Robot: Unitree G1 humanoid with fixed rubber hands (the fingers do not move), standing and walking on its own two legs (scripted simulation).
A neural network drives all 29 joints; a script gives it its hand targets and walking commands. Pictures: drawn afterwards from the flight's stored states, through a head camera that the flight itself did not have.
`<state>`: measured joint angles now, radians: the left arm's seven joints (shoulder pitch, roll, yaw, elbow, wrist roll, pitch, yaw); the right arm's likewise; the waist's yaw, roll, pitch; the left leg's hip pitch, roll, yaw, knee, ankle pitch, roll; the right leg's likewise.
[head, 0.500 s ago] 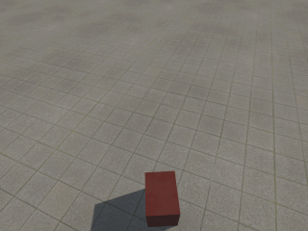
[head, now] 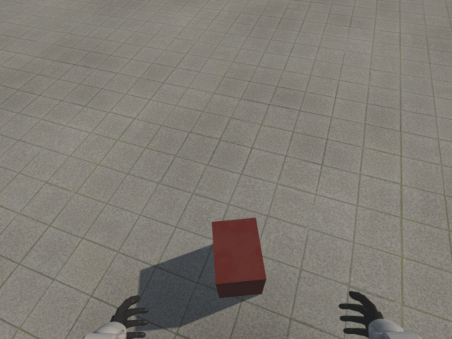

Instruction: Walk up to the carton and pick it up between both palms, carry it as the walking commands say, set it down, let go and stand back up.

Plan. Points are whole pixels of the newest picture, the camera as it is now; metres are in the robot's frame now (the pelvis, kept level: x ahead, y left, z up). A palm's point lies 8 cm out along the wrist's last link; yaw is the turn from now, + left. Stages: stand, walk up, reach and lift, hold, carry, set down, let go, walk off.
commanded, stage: reach and lift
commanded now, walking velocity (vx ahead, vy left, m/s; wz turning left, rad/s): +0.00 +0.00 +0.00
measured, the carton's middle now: (237, 258) +0.48 +0.00 -0.64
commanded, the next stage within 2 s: none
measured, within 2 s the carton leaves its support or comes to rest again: neither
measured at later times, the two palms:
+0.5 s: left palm (140, 327) +0.19 +0.20 -0.14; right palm (361, 320) +0.19 -0.23 -0.14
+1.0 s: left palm (164, 258) +0.33 +0.17 -0.17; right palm (321, 252) +0.34 -0.19 -0.17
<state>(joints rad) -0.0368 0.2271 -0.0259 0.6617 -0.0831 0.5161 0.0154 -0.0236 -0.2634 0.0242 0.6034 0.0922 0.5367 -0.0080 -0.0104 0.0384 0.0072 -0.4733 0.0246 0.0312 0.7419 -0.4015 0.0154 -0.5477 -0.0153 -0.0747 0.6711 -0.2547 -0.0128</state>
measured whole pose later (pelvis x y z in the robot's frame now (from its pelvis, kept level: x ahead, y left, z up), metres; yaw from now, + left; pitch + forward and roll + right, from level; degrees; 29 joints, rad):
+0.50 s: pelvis -0.03 +0.00 -0.04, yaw +1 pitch +17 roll +0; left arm -0.03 0.09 0.05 0.40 0.01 0.49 0.04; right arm -0.08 -0.21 -0.12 0.47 0.00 0.47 0.08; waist -0.02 0.03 -0.03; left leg -0.83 0.00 0.03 0.99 -0.46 0.03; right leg -0.91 -0.02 0.00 0.93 -0.32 0.01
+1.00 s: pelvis -0.06 -0.01 -0.07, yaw +3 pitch +27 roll +1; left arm -0.70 0.13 0.20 0.73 -0.01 0.39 0.08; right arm -0.71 -0.14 -0.19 0.73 -0.01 0.40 -0.06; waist -0.02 0.01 0.03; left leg -1.14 -0.01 0.01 1.08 -0.41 0.00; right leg -1.21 -0.03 -0.02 1.02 -0.28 -0.01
